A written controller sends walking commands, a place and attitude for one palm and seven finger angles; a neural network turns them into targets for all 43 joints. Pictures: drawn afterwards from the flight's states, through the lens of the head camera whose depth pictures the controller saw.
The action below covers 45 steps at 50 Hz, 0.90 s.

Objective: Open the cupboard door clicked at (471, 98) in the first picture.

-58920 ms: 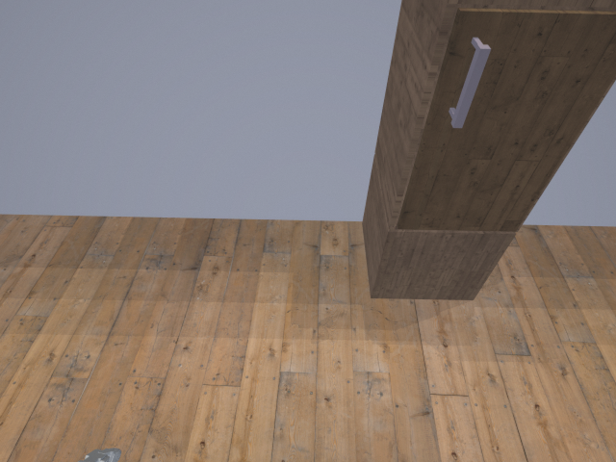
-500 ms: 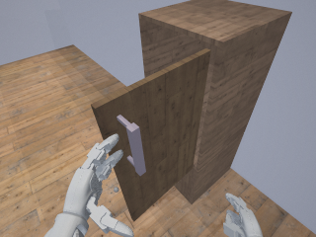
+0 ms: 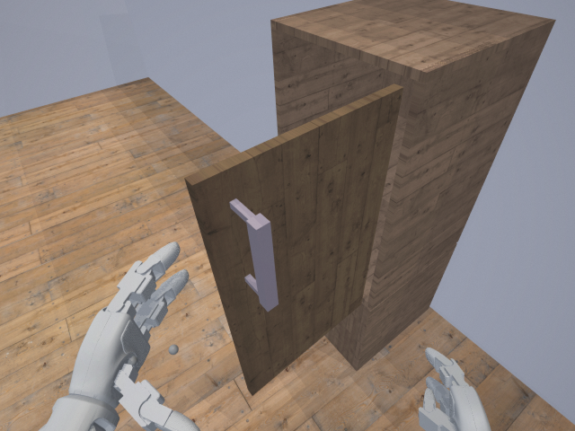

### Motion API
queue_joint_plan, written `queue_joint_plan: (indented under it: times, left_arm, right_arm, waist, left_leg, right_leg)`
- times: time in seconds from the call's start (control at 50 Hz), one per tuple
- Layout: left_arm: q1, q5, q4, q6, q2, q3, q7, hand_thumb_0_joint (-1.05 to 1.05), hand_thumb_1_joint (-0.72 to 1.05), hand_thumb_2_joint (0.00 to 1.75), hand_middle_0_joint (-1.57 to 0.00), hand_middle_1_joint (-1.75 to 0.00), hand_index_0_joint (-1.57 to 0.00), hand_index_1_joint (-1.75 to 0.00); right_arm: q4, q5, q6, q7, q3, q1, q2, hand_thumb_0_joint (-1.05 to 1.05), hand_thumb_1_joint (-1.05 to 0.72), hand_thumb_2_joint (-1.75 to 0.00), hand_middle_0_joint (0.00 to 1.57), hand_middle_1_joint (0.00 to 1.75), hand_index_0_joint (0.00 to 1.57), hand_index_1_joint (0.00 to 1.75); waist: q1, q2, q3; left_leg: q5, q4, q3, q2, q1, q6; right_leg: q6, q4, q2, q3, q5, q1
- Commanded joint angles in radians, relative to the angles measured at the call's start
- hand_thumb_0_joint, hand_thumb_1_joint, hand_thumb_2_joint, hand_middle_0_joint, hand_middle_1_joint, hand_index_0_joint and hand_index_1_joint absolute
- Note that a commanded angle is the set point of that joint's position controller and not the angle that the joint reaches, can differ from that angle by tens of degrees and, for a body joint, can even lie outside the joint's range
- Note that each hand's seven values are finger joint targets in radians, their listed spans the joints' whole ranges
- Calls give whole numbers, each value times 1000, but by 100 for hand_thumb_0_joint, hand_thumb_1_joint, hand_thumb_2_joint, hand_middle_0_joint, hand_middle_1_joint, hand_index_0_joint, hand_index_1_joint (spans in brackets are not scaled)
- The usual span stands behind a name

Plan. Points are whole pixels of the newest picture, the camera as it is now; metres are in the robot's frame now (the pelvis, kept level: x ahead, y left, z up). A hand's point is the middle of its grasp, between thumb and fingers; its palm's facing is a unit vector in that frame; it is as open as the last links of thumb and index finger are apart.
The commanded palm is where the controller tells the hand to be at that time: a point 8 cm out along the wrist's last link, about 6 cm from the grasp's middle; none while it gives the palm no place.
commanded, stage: draw the hand back to the body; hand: left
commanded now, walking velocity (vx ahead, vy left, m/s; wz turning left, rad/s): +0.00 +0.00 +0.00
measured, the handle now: (254, 258) +0.30 +0.07 +0.13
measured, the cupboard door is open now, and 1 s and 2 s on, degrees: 93 93 93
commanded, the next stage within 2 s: step back with the hand held close in 1.40 s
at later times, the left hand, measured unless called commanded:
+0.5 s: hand (109, 331) +0.18 +0.21 +0.15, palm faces +0.21 -0.94 -0.27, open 15.1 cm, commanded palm +0.14 +0.26 +0.16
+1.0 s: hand (66, 292) +0.21 +0.27 +0.17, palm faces +0.39 -0.83 -0.39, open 9.3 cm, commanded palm +0.16 +0.31 +0.18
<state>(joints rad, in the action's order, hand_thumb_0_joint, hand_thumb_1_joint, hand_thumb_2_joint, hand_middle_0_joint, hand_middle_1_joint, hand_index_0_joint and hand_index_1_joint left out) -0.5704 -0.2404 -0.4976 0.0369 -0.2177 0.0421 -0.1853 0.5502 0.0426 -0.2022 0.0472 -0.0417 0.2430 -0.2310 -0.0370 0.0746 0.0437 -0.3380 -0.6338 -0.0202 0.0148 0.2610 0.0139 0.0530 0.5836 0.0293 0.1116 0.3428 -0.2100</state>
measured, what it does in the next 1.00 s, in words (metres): stands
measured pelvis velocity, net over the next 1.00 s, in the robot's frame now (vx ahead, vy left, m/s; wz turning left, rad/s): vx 0.02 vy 0.02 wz -0.03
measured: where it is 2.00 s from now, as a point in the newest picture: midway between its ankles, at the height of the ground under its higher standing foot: outside the picture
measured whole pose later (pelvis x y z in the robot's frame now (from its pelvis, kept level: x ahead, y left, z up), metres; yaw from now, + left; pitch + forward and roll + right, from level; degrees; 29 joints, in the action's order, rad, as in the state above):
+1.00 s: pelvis +0.02 +0.02 +0.02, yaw -2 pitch -5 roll -1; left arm -0.49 -0.07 -0.42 0.07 -0.34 0.29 0.12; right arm 0.63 0.00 -0.07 0.06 -0.02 0.19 -0.23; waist -0.07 0.07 -0.03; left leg -0.27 -0.42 -0.06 -0.01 0.07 0.04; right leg 0.02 0.37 0.02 0.06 0.25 -0.04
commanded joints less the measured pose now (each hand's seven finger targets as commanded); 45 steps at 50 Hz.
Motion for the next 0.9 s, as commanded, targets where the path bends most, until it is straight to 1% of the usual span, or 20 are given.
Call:
queue_joint_plan:
  times: [0.0, 0.02, 0.1, 0.2, 0.26, 0.3, 0.32, 0.34, 0.36, 0.38, 0.42, 0.46, 0.52, 0.56, 0.6, 0.66, 0.74, 0.78, 0.84, 0.88]
  left_arm:
    - [83, -33, -208, 33, -89, 103, -6, 0, -50, 30, -15, -30, -15, -30]
    - [89, -39, -204, 25, -95, 117, -10, 0, -50, 30, -15, -30, -15, -30]
    - [146, -40, -217, -4, -111, 127, -20, 0, -50, 30, -15, -30, -15, -30]
    - [159, -49, -223, -25, -130, 157, -32, 0, -50, 30, -15, -30, -15, -30]
    - [151, -62, -174, -42, -158, 208, -40, 0, -40, 34, -15, -30, -15, -30]
    - [180, -63, -195, -48, -152, 201, -49, 0, -32, 37, -16, -30, -16, -30]
    - [198, 90, -284, 21, -248, 211, 105, 0, -29, 39, -16, -30, -16, -30]
    - [111, 105, -210, 30, -171, 181, 168, 0, -26, 40, -16, -30, -16, -30]
    - [110, 131, -219, 42, -170, 166, 206, 0, -22, 42, -16, -30, -16, -30]
    - [92, 146, -224, 55, -145, 143, 228, 0, -18, 43, -16, -30, -16, -30]
    - [83, 170, -247, 77, -159, 145, 261, 0, -12, 47, -16, -30, -16, -30]
    - [82, 186, -240, 88, -188, 167, 287, 0, -5, 50, -17, -30, -17, -30]
    - [95, 195, -225, 99, -191, 181, 304, 0, 6, 54, -17, -30, -17, -30]
    - [102, 199, -201, 101, -216, 211, 313, 0, 13, 57, -17, -30, -17, -30]
    - [103, 197, -195, 107, -207, 218, 316, 0, 20, 60, -18, -30, -18, -30]
    - [102, 197, -181, 108, -235, 256, 322, 0, 31, 64, -18, -30, -18, -30]
    - [101, 191, -183, 109, -242, 282, 322, 0, 44, 70, -18, -30, -18, -30]
    - [99, 187, -152, 102, -244, 297, 322, 0, 51, 74, -19, -30, -19, -30]
    - [128, 182, -141, 104, -270, 335, 323, 0, 62, 78, -19, -30, -19, -30]
    - [148, 181, -138, 105, -282, 352, 324, 0, 69, 81, -19, -30, -19, -30]
  right_arm:
    - [-177, 5, -68, 10, 26, -161, -92, 0, -90, -90, 20, 30, 20, 30]
    - [-175, 4, -68, 12, 25, -161, -95, 0, -90, -90, 20, 30, 20, 30]
    - [-170, 7, -72, 15, 20, -167, -100, 0, -90, -90, 20, 30, 20, 30]
    - [-164, 8, -81, 17, 18, -167, -103, 0, -90, -90, 20, 30, 20, 30]
    - [-150, 9, -80, 20, 19, -177, -106, 0, -90, -90, 20, 30, 20, 30]
    - [-152, 11, -77, 20, 15, -176, -109, 0, -90, -90, 20, 30, 20, 30]
    - [-168, -15, -67, 33, 16, -191, -87, 0, -90, -90, 20, 30, 20, 30]
    - [-152, -27, -59, 37, 16, -174, -82, 0, -90, -90, 20, 30, 20, 30]
    - [-143, -31, -48, 32, 20, -168, -90, 0, -90, -90, 20, 30, 20, 30]
    - [-143, -34, -40, 27, 20, -164, -86, 0, -90, -90, 20, 30, 20, 30]
    - [-141, -39, -26, 21, 25, -163, -90, 0, -90, -90, 20, 30, 20, 30]
    - [-130, -44, -16, 21, 30, -166, -95, 0, -90, -90, 20, 30, 20, 30]
    - [-124, -44, 2, 22, 36, -167, -94, 0, -90, -90, 20, 30, 20, 30]
    - [-114, -48, 13, 26, 38, -175, -98, 0, -90, -90, 20, 30, 20, 30]
    - [-110, -46, 22, 25, 39, -177, -97, 0, -90, -90, 20, 30, 20, 30]
    - [-102, -46, 32, 25, 44, -180, -101, 0, -90, -90, 20, 30, 20, 30]
    - [-99, -44, 47, 20, 49, -174, -101, 0, -90, -90, 20, 30, 20, 30]
    - [-96, -44, 57, 19, 51, -179, -100, 0, -90, -90, 20, 30, 20, 30]
    - [-93, -43, 68, 21, 55, -179, -101, 0, -90, -90, 20, 30, 20, 30]
    - [-89, -41, 73, 22, 55, -179, -101, 0, -90, -90, 20, 30, 20, 30]
  waist:
    - [-10, -87, 8]
    - [-11, -95, 13]
    - [-7, -36, 0]
    - [-11, -43, 27]
    - [-18, -58, 14]
    - [-13, -14, 14]
    - [-40, -33, -37]
    - [-25, -43, -73]
    - [-26, -52, -67]
    - [-18, -27, -56]
    - [-21, 0, -19]
    - [-22, 4, -15]
    - [-17, -21, -22]
    - [-22, -27, -26]
    - [-23, -25, -24]
    - [-31, -20, -5]
    - [-31, -15, 13]
    - [-31, -43, -13]
    - [-33, -37, -8]
    - [-32, -6, -8]
  left_leg:
    - [183, 102, 48, -14, -24, 27]
    - [183, 105, 49, -14, -28, 28]
    - [159, 129, 55, -12, -43, 24]
    - [180, 147, 63, -12, -64, 23]
    - [186, 153, 65, -11, -59, 21]
    - [186, 171, 68, -11, -72, 16]
    - [150, 189, 66, -8, -44, 18]
    - [134, 196, 59, -5, -53, 13]
    - [132, 207, 62, -2, -61, 14]
    - [140, 218, 58, 3, -81, 14]
    - [158, 240, 60, 7, -111, 13]
    - [178, 250, 57, 10, -123, 13]
    - [207, 264, 56, 13, -143, 12]
    - [230, 268, 56, 14, -149, 12]
    - [252, 275, 60, 16, -160, 10]
    - [304, 275, 56, 17, -169, 6]
    - [377, 270, 54, 21, -193, 0]
    - [385, 272, 51, 23, -185, 0]
    - [374, 272, 43, 21, -188, 3]
    - [381, 274, 43, 21, -196, 0]
  right_leg:
    - [-43, -141, -34, -80, -192, -40]
    - [-43, -146, -33, -82, -189, -38]
    - [-37, -156, -29, -69, -140, -42]
    - [-35, -157, -22, -55, -168, -26]
    - [-33, -167, -19, -56, -173, -14]
    - [-32, -164, -17, -44, -174, -15]
    - [-25, -209, -25, -94, -139, 1]
    - [-22, -233, -33, -96, -113, -16]
    - [-19, -241, -34, -99, -106, 2]
    - [-21, -236, -37, -96, -112, 12]
    - [-19, -227, -35, -92, -130, 45]
    - [-18, -236, -35, -96, -147, 67]
    - [-19, -244, -34, -97, -168, 78]
    - [-17, -252, -34, -99, -186, 93]
    - [-18, -250, -34, -96, -199, 100]
    - [-16, -246, -35, -98, -244, 129]
    - [-18, -239, -33, -98, -295, 139]
    - [-20, -244, -33, -98, -305, 135]
    - [-20, -251, -33, -103, -309, 138]
    - [-19, -254, -35, -105, -311, 139]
